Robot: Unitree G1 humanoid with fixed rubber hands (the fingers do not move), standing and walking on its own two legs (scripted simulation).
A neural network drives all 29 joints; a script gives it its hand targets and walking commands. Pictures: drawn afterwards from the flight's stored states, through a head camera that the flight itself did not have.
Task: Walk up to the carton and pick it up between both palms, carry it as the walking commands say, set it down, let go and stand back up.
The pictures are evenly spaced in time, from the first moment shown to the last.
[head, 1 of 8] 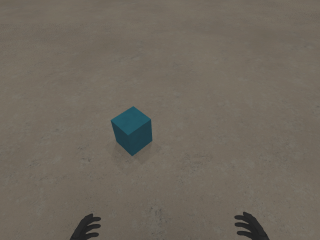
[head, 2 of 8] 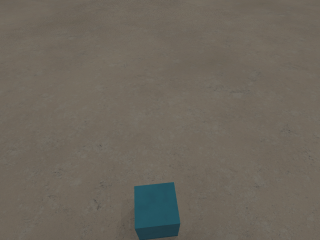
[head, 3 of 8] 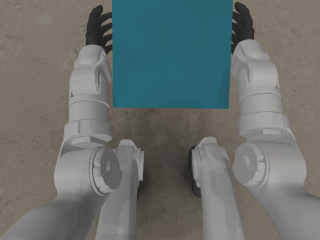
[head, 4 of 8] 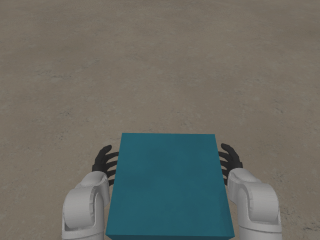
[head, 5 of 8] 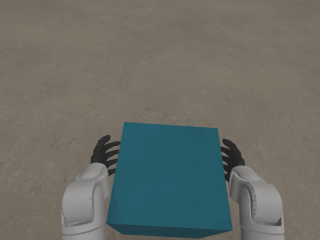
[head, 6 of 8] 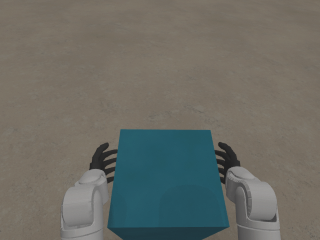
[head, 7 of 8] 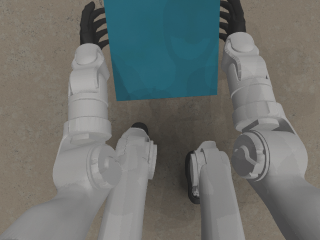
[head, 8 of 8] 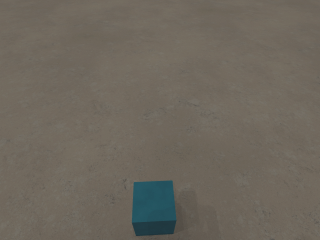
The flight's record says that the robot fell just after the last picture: no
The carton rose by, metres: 0.68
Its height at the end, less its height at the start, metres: +0.00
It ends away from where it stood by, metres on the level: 2.29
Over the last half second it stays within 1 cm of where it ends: yes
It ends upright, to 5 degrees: yes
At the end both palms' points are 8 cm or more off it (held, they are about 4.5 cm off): yes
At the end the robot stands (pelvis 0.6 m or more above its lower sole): yes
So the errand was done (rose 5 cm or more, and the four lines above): yes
